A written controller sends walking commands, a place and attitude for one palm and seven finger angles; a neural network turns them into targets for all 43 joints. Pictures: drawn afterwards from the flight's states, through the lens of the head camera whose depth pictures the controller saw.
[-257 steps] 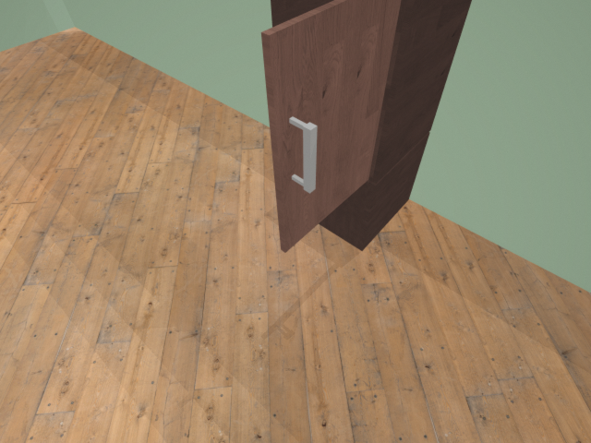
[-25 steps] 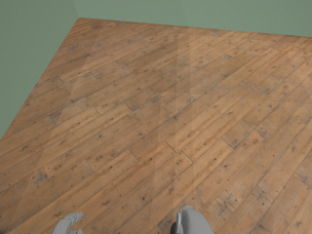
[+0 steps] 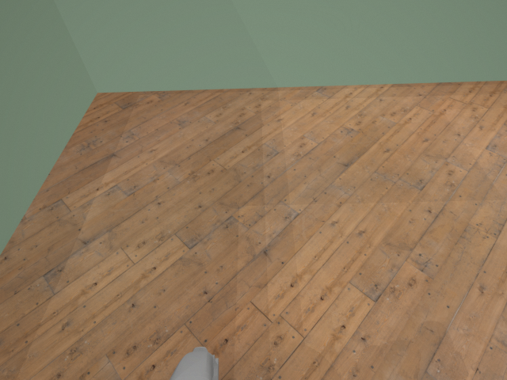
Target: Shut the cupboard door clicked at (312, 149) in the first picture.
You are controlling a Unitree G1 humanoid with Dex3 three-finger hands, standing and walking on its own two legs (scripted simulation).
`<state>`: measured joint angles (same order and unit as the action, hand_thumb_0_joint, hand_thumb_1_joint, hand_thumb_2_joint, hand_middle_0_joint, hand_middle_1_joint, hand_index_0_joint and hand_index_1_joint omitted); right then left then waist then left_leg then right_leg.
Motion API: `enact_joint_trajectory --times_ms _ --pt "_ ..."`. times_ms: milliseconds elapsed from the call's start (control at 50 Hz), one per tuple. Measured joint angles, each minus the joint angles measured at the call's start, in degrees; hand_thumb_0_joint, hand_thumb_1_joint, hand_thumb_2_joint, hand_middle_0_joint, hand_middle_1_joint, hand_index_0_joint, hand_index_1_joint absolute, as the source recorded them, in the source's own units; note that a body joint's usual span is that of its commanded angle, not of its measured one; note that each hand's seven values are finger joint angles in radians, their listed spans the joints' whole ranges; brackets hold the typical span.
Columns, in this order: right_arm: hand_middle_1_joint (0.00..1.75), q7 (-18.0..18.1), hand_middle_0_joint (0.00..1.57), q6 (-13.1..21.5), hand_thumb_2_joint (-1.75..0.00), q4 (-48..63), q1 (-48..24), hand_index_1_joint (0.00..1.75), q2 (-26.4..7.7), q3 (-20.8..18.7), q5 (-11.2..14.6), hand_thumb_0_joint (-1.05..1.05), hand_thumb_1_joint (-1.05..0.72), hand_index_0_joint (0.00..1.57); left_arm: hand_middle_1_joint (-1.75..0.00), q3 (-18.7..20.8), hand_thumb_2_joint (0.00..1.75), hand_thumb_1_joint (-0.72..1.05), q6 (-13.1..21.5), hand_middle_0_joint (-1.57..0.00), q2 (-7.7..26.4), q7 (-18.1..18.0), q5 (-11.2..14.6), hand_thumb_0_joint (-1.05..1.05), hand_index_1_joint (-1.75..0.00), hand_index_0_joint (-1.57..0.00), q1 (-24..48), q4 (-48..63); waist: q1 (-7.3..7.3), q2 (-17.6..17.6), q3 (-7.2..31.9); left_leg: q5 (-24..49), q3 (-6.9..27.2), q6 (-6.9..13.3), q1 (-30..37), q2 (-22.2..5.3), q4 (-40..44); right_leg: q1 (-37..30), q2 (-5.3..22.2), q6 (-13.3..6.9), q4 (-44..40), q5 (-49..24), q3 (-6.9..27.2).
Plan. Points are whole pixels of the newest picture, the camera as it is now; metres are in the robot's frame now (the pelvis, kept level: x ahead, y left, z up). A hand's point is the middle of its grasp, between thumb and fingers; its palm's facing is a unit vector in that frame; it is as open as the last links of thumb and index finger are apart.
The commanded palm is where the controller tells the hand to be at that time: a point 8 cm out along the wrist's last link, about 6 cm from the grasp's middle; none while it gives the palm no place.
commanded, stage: walk around to get in front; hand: left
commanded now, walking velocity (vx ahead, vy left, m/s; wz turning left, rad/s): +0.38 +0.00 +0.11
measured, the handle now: out of the picture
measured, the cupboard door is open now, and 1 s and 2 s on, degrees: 88 88 88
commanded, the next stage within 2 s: walk to a spot facing it in 0.16 s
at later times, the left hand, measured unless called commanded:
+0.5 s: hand (171, 317) +0.27 +0.20 -0.18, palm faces +0.13 -0.97 -0.21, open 7.2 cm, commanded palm none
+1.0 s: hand (189, 290) +0.33 +0.17 -0.18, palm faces +0.43 -0.88 -0.22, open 7.2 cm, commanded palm none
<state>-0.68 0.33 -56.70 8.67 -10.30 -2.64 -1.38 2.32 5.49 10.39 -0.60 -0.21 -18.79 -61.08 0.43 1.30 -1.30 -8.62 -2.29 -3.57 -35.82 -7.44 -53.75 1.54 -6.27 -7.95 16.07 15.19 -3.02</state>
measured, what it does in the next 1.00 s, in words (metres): walks ahead, turning left: left foot, then right foot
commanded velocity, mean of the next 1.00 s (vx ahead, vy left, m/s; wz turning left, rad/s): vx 0.08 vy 0.00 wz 0.48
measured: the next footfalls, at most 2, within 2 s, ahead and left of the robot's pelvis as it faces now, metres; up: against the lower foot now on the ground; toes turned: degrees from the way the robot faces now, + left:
left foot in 0.26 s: +0.26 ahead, +0.11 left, +0.00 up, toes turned +7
right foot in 0.64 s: +0.39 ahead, -0.13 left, +0.00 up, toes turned +6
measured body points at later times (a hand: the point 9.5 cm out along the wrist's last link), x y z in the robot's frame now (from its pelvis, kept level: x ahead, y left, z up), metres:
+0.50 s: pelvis +0.23 +0.01 +0.00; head +0.28 +0.02 +0.44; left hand +0.26 +0.25 -0.16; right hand +0.23 -0.22 -0.16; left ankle +0.22 +0.11 -0.74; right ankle +0.30 -0.14 -0.69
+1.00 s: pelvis +0.33 -0.04 -0.01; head +0.37 +0.00 +0.43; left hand +0.30 +0.22 -0.16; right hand +0.56 -0.23 -0.13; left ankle +0.30 +0.08 -0.72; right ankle +0.35 -0.13 -0.74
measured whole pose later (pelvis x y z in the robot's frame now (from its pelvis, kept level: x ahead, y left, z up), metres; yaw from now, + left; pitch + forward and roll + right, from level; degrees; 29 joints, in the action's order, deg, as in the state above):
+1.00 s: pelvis +0.33 -0.04 -0.01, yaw +26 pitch +1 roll +1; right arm -1.3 -3.3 -51.9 4.2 -15.3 -4.2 -1.0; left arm 2.4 0.6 12.0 -1.3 -1.5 -9.4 -52.7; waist -0.2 -2.8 -6.0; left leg -22.5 -6.8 -3.4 -23.9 -3.3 -44.7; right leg 13.1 8.6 -0.5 33.9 20.0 -18.2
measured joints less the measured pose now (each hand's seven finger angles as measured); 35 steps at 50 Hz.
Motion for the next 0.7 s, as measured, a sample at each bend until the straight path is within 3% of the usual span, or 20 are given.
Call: enact_joint_trajectory --times_ms 120,200,240,260,300,320,360,420,480,560,620,660,700 --pt "0.30 -0.7 0.20 -0.4 -0.90 -0.2 -4.6 0.30 0.0 0.2 0.3 0.00 -0.91 0.20 -0.30 -1.3 0.90 0.92 -0.1 -0.20 -2.0 -0.8 -0.5 -0.01 -0.29 -0.20 -6.9 -3.7 2.51 -1.2 -0.6 -0.8 -2.5 1.7 1.5 2.9 5.7 -6.9 0.4 0.6 -2.6 4.1 0.8" --pt "0.30 -0.4 0.20 0.6 -0.90 -0.1 -6.7 0.30 0.4 0.7 0.3 0.00 -0.91 0.20 -0.30 -1.8 0.90 0.92 -0.4 -0.20 -3.0 -1.0 -0.7 0.00 -0.29 -0.20 -10.1 -6.3 2.99 -2.8 -2.3 -4.4 -5.3 4.5 6.4 6.5 14.2 -9.9 1.6 1.7 0.3 8.6 0.4" --pt "0.30 0.1 0.20 1.7 -0.90 0.0 -6.2 0.30 0.4 1.0 0.0 0.00 -0.91 0.20 -0.30 -1.9 0.90 0.91 -0.7 -0.20 -3.8 -0.9 -0.5 0.00 -0.29 -0.20 -11.7 -7.6 2.41 -2.2 -2.5 -1.1 -6.2 7.5 11.6 7.6 19.5 -7.3 1.6 3.4 11.0 10.6 -0.8" --pt "0.30 0.3 0.20 2.5 -0.90 0.3 -5.6 0.30 0.4 1.1 -0.4 0.00 -0.91 0.20 -0.30 -2.0 0.90 0.91 -1.0 -0.20 -4.3 -0.6 0.0 0.00 -0.29 -0.20 -12.5 -7.8 2.07 -1.5 -2.0 0.2 -5.7 9.6 12.8 7.0 19.6 -2.6 1.6 4.8 23.0 9.0 -1.4" --pt "0.30 0.9 0.20 3.0 -0.90 0.5 -3.5 0.30 0.9 1.1 -0.1 0.00 -0.91 0.20 -0.30 -2.0 0.90 0.91 -2.2 -0.20 -4.0 -0.5 0.2 0.00 -0.29 -0.20 -11.5 -7.8 1.45 -2.6 -2.2 -4.6 -6.2 9.4 14.2 7.6 17.0 7.3 3.3 5.6 46.0 9.7 0.1" --pt "0.30 1.1 0.20 3.2 -0.90 0.2 -2.1 0.30 1.1 1.1 0.0 0.00 -0.91 0.20 -0.30 -1.8 0.90 0.91 -2.8 -0.20 -3.7 -0.5 -0.2 0.00 -0.29 -0.20 -10.1 -7.4 1.25 -3.0 -2.2 -6.3 -6.1 8.8 15.5 8.0 17.4 11.6 4.4 6.1 52.8 9.2 0.6" --pt "0.30 1.8 0.20 3.3 -0.90 -1.1 1.1 0.30 1.3 1.0 0.3 0.00 -0.91 0.20 -0.30 -1.3 0.90 0.91 -3.6 -0.20 -3.0 -0.3 -0.9 0.01 -0.29 -0.20 -6.1 -5.5 1.02 -3.1 -2.5 -6.7 -4.9 7.4 18.0 8.8 20.4 19.2 7.0 7.3 57.5 6.8 1.1" --pt "0.30 2.6 0.20 2.9 -0.90 -3.9 5.3 0.30 1.1 0.9 0.5 0.00 -0.92 0.20 -0.30 -0.8 0.90 0.91 -3.7 -0.20 -2.4 -0.1 -1.2 0.01 -0.29 -0.20 0.6 -1.0 1.10 -2.4 -3.5 -5.4 -2.6 7.0 20.8 9.3 24.7 26.8 10.3 9.0 51.4 4.7 2.4" --pt "0.30 2.0 0.20 1.7 -0.90 -5.8 8.3 0.30 1.2 1.2 0.4 0.00 -0.93 0.20 -0.30 0.0 0.90 0.94 -4.1 -0.20 -1.2 -0.7 -1.2 0.01 -0.29 -0.20 6.0 2.2 0.28 -1.9 -4.0 -5.8 -0.3 6.4 22.3 8.9 26.3 29.7 11.5 10.2 40.4 2.9 3.4" --pt "0.30 1.5 0.20 0.1 -0.90 -6.1 10.9 0.30 1.6 0.8 0.3 0.00 -0.92 0.20 -0.30 1.0 0.90 0.95 -4.7 -0.20 1.6 -0.4 -0.8 0.01 -0.29 -0.20 10.9 4.8 -2.05 -1.7 -3.9 -8.5 2.2 4.6 22.9 7.9 24.9 28.6 10.6 11.1 30.4 0.0 2.6" --pt "0.30 1.4 0.20 -0.8 -0.90 -5.5 12.1 0.30 1.2 0.2 0.3 0.00 -0.91 0.20 -0.30 1.1 0.90 0.94 -4.5 -0.20 2.7 -0.2 -0.5 0.01 -0.29 -0.20 13.2 6.5 -3.45 -1.1 -3.2 -11.6 4.2 2.9 22.4 7.3 21.9 23.5 8.9 11.1 21.4 -2.9 0.8" --pt "0.30 1.3 0.20 -1.3 -0.90 -5.0 11.9 0.30 0.4 -0.3 0.7 0.00 -0.91 0.20 -0.30 1.0 0.90 0.93 -3.4 -0.20 2.7 -0.3 -0.6 0.01 -0.29 -0.20 14.3 7.4 -3.69 -0.8 -2.8 -16.7 4.7 1.9 19.8 7.4 15.0 21.3 8.9 8.0 18.9 -0.9 -0.6" --pt "0.30 1.5 0.20 -2.0 -0.90 -4.2 10.2 0.30 -0.8 -0.8 0.9 0.00 -0.91 0.20 -0.30 0.4 0.90 0.93 -3.0 -0.20 1.8 -0.7 -0.7 0.00 -0.29 -0.20 15.6 8.3 -4.48 0.0 -3.9 -22.9 3.6 1.3 15.2 7.2 1.6 20.3 9.7 6.6 20.5 1.6 -2.7"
